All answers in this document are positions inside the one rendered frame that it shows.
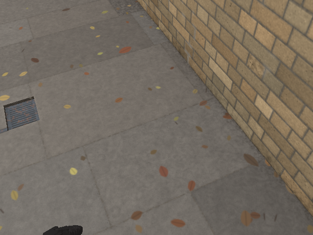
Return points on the robot left hand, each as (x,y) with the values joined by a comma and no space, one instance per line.
(65,230)

